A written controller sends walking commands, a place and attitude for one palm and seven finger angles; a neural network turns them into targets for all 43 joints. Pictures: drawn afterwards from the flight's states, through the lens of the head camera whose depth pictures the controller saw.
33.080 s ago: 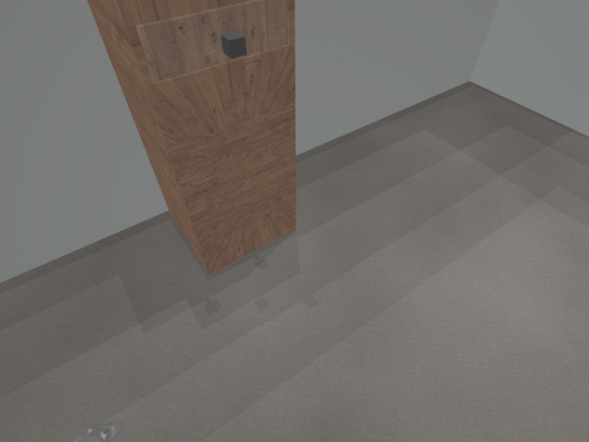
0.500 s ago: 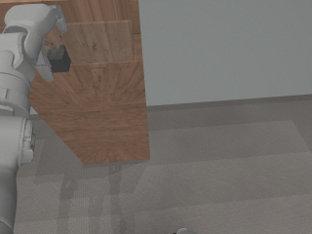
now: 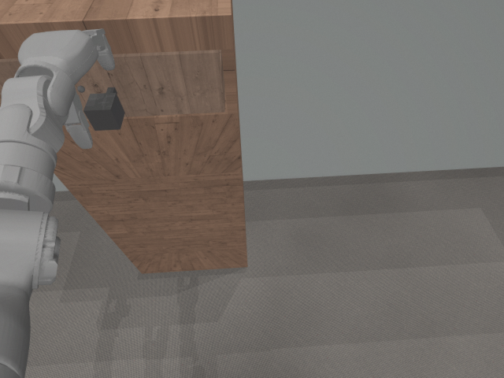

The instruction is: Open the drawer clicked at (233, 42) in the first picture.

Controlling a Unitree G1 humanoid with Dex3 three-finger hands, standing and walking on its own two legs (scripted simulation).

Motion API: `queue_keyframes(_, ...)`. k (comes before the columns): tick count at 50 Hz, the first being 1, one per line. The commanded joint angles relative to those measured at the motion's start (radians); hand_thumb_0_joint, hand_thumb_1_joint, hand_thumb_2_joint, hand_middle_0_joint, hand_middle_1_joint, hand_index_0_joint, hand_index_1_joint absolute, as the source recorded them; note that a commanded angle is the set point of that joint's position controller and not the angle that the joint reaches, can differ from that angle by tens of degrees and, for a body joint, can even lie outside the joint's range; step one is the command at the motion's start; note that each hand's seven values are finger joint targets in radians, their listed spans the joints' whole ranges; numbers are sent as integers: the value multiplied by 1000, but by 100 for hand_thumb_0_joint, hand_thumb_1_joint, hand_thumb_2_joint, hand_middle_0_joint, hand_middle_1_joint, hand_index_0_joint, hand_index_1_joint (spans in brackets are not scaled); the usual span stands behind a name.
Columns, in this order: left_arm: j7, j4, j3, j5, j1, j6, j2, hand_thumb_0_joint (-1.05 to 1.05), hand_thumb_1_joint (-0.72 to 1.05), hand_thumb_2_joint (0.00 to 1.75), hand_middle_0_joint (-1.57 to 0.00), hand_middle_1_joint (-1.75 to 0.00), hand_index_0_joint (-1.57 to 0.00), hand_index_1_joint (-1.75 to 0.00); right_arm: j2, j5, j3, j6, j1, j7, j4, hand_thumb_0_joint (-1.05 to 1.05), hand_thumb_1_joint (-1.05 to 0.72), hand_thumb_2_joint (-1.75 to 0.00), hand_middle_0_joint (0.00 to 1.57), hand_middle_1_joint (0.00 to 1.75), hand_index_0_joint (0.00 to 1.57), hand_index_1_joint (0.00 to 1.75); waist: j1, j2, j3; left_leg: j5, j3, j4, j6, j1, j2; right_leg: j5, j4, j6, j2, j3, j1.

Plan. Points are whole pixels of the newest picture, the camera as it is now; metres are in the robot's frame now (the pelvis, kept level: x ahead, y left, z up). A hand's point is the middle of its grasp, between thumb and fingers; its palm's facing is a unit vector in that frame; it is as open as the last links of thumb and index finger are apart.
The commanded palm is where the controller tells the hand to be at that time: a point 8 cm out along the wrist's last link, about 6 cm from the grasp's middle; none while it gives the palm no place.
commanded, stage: re-aim the fingers above the handle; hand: left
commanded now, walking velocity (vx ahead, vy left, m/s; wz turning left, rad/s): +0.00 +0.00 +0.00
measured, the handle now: (107, 104) +0.55 +0.22 +0.13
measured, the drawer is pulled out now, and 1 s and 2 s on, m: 0.00 0.00 0.00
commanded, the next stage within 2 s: lower the fingers behind the handle in 0.26 s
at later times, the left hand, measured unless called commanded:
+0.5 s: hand (75, 91) +0.51 +0.23 +0.19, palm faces +0.02 -0.04 -1.00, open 13.7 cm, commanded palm +0.48 +0.25 +0.23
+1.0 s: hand (81, 116) +0.51 +0.24 +0.14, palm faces -0.03 -0.03 -1.00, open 13.9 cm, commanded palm +0.49 +0.24 +0.19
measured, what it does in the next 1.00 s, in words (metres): stands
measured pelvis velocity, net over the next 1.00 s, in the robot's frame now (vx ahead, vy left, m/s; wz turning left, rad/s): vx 0.02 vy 0.01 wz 0.03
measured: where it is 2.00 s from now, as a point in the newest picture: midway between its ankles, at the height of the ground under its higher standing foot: outside the picture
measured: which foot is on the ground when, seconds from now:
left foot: down 0.00-1.00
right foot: down 0.00-1.00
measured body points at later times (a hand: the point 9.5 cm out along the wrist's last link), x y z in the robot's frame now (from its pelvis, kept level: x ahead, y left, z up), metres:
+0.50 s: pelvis +0.03 +0.01 +0.00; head +0.09 +0.00 +0.45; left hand +0.50 +0.23 +0.24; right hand +0.11 -0.26 -0.13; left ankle +0.00 +0.10 -0.72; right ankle +0.00 -0.11 -0.72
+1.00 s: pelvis +0.02 +0.01 +0.00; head +0.09 +0.00 +0.44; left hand +0.50 +0.24 +0.20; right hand +0.08 -0.26 -0.13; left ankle +0.00 +0.10 -0.72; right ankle +0.00 -0.11 -0.72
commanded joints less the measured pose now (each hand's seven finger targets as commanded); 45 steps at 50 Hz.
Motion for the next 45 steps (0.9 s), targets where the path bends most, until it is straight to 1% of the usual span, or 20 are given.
queue_keyframes(1,18,-168,100,0,-425,52,382,0,-50,30,-30,-120,-30,-120,-145,-7,-58,-21,60,-6,-85,0,-90,-90,20,30,20,30,39,-79,-343,212,-6,-61,11,109,-9,204,-83,9,-19,13,263)
queue_keyframes(5,-3,-260,83,-11,-424,21,349,0,-50,30,-30,-120,-30,-120,-139,-13,-67,-21,68,-6,-89,0,-90,-90,20,30,20,30,35,-33,-399,289,-16,-47,19,191,-11,270,-76,4,-15,12,264)
queue_keyframes(7,-26,-358,21,-39,-459,-12,262,0,-50,30,-30,-120,-30,-120,-131,-14,-78,-22,70,-4,-87,0,-90,-90,20,30,20,30,18,-12,-433,352,-23,-35,24,266,-13,308,-79,4,-10,10,245)
queue_keyframes(11,-55,-501,-18,-89,-472,-52,185,0,-50,30,-30,-120,-30,-120,-131,-21,-94,-21,74,2,-74,0,-90,-90,20,30,20,30,6,51,-448,485,-41,-14,23,400,-17,335,-83,-7,5,-7,181)
queue_keyframes(15,-41,-465,36,-125,-433,-41,206,0,-50,30,-30,-120,-30,-120,-131,-20,-92,-13,59,18,-50,0,-90,-90,20,30,20,30,25,37,-381,515,-55,-20,12,392,-16,330,-81,-11,11,-25,160)
queue_keyframes(17,-21,-409,87,-117,-385,-20,253,0,-50,30,-30,-120,-30,-120,-131,-23,-83,-5,48,26,-47,0,-90,-90,20,30,20,30,54,19,-369,542,-54,-28,8,346,-17,352,-69,-14,7,-28,193)
queue_keyframes(19,-4,-354,75,-101,-357,12,232,0,-50,30,-30,-120,-30,-120,-128,-25,-75,3,33,36,-44,0,-90,-90,20,30,20,30,58,-8,-342,531,-49,-34,3,304,-14,359,-61,-15,5,-34,203)
queue_keyframes(23,16,-369,86,-56,-266,56,237,0,-50,30,-30,-120,-30,-120,-131,-30,-74,21,9,52,-74,0,-90,-90,20,30,20,30,89,-22,-408,632,-49,-23,2,308,-3,418,-39,-13,1,-31,253)
queue_keyframes(24,11,-382,51,-55,-242,67,192,0,-50,30,-30,-120,-30,-120,-127,-30,-73,26,3,57,-84,0,-90,-90,20,30,20,30,88,-38,-414,639,-47,-20,4,309,-4,428,-40,-10,1,-30,260)
queue_keyframes(25,11,-386,70,-53,-236,74,209,0,-50,30,-30,-120,-30,-120,-130,-29,-75,30,-2,58,-85,0,-90,-90,20,30,20,30,86,-64,-403,628,-46,-23,5,305,0,428,-43,-9,1,-32,258)
queue_keyframes(26,7,-376,51,-57,-223,81,186,0,-50,30,-30,-120,-30,-120,-135,-25,-74,37,-4,57,-86,0,-90,-90,20,30,20,30,81,-91,-401,632,-48,-23,7,300,-3,425,-45,-9,2,-34,261)
queue_keyframes(28,4,-335,41,-56,-241,99,184,0,-50,30,-30,-120,-30,-120,-138,-23,-70,42,-15,51,-85,0,-90,-90,20,30,20,30,65,-130,-343,526,-36,-35,10,263,-4,395,-53,-4,0,-34,247)
queue_keyframes(29,-2,-352,28,-59,-265,95,174,0,-50,30,-30,-120,-30,-120,-134,-20,-71,41,-16,47,-90,0,-90,-90,20,30,20,30,59,-130,-350,495,-35,-38,13,263,-9,383,-55,-3,-1,-30,249)
queue_keyframes(31,-9,-409,16,-60,-339,64,175,0,-50,30,-30,-120,-30,-120,-134,-22,-75,40,-13,36,-93,0,-90,-90,20,30,20,30,46,-98,-377,492,-35,-32,19,288,-16,380,-57,-6,-2,-22,246)
queue_keyframes(33,-5,-473,47,-52,-388,19,220,0,-50,30,-30,-120,-30,-120,-127,-30,-81,32,2,28,-90,0,-90,-90,20,30,20,30,45,-29,-428,513,-47,-22,20,338,-18,373,-52,-8,-1,-16,234)
queue_keyframes(34,-3,-502,40,-50,-390,-2,207,0,-50,30,-30,-120,-30,-120,-118,-32,-82,28,5,25,-93,0,-90,-90,20,30,20,30,48,12,-453,559,-52,-10,19,375,-17,364,-46,-9,0,-15,215)
queue_keyframes(36,1,-545,21,-67,-423,-37,176,0,-50,30,-30,-120,-30,-120,-115,-36,-89,20,20,24,-82,0,-90,-90,20,30,20,30,32,33,-466,614,-63,6,15,424,-12,351,-46,-10,6,-22,172)
queue_keyframes(37,10,-506,8,-70,-408,-38,154,0,-50,30,-30,-120,-30,-120,-111,-38,-89,17,19,27,-72,0,-90,-90,20,30,20,30,29,53,-434,590,-63,8,11,423,-10,320,-49,-9,9,-24,138)
queue_keyframes(43,48,-336,40,-71,-341,-6,170,0,-50,30,-30,-120,-30,-120,-124,-33,-84,20,37,37,-47,0,-90,-90,20,30,20,30,33,-12,-342,464,-61,-2,3,285,-14,280,-34,-18,10,-37,123)
queue_keyframes(45,62,-338,25,-60,-341,5,147,0,-50,30,-30,-120,-30,-120,-122,-36,-84,19,42,43,-49,0,-90,-90,20,30,20,30,39,-6,-373,469,-57,2,3,281,-14,292,-26,-19,10,-34,135)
